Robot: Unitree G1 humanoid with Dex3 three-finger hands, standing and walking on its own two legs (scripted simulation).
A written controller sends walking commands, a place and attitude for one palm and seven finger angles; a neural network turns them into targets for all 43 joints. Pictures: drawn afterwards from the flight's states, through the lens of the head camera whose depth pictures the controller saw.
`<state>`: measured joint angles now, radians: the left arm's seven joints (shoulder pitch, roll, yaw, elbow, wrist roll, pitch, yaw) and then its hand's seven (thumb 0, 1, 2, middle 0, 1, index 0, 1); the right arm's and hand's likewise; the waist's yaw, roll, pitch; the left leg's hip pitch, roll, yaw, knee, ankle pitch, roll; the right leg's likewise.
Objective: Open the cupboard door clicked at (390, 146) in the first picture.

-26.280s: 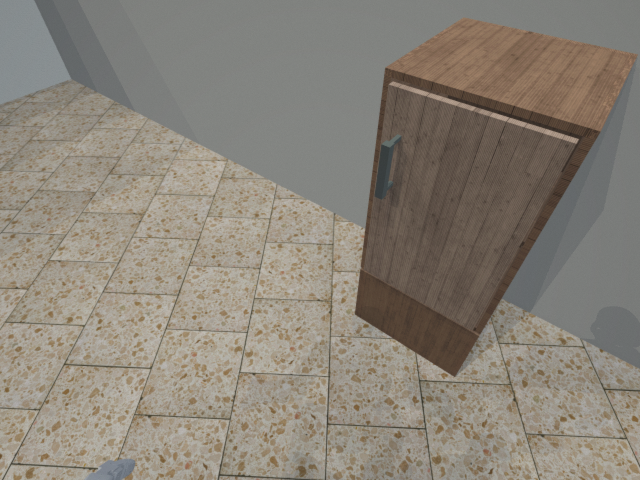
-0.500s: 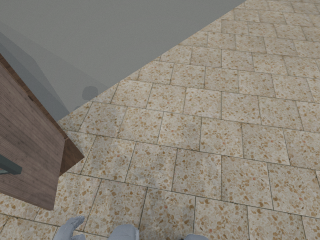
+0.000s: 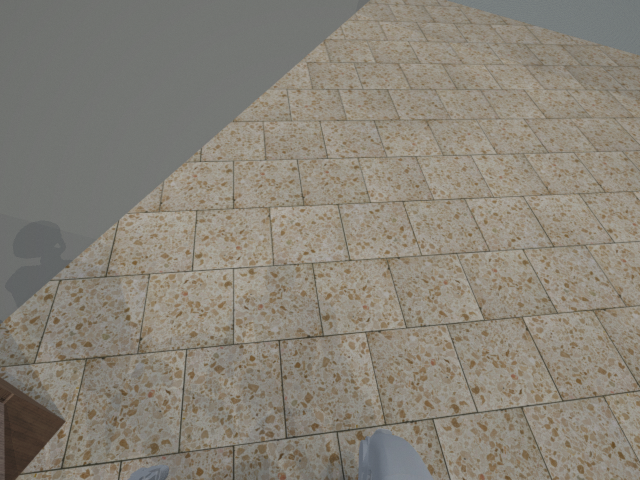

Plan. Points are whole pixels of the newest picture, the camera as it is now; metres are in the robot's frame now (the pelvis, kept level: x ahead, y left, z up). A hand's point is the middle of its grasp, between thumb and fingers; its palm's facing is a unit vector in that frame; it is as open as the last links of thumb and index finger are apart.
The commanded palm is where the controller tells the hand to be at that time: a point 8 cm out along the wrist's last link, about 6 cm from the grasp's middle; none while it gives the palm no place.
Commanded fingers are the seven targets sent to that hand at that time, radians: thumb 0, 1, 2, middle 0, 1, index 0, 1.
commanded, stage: walk to a spot facing it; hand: left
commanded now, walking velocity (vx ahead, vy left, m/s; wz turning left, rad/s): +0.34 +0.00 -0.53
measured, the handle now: out of the picture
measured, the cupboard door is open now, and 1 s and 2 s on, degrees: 53 53 53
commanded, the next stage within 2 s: turn to face it in 1.16 s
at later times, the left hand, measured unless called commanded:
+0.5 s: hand (258, 394) +0.26 +0.10 -0.17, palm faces -0.13 -0.96 -0.23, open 7.3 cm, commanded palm none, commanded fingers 0.00 0.90 0.90 -0.20 -0.30 -0.20 -0.30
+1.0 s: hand (291, 258) +0.53 +0.07 -0.18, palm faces -0.24 -0.96 -0.16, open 7.4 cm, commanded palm none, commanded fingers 0.00 0.90 0.90 -0.20 -0.30 -0.20 -0.30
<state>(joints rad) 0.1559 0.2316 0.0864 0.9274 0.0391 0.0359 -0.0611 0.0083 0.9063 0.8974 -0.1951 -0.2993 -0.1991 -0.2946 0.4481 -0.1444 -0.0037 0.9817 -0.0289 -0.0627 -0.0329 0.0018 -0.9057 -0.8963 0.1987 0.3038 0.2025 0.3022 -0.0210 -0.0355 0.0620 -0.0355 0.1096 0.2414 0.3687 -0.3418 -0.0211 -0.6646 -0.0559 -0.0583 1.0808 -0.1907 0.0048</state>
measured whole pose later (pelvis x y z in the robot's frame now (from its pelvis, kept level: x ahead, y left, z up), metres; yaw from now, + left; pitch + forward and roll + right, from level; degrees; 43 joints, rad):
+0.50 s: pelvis +0.21 -0.09 +0.00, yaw -12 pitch +1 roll +1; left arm 0.31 0.18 0.06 1.03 0.01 -0.07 0.01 0.00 0.93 0.90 -0.20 -0.30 -0.20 -0.30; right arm 0.15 -0.17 -0.06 0.95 -0.02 -0.02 0.00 0.00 -0.91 -0.90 0.20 0.30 0.20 0.30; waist 0.00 0.00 0.04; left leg -0.64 0.15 0.02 1.02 -0.17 -0.06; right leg -0.11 0.11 -0.05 0.34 -0.24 -0.13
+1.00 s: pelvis +0.45 -0.10 +0.00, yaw -18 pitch -1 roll +0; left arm 0.27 0.17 0.07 1.04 0.04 -0.03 -0.01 0.01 0.91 0.90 -0.20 -0.30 -0.20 -0.29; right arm 0.30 -0.17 -0.05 1.06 -0.02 -0.08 -0.03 -0.01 -0.95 -0.90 0.20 0.30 0.20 0.30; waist 0.02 -0.04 0.05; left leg -0.16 0.02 0.17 0.43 -0.25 0.05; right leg -0.57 -0.08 -0.01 1.15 -0.25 -0.01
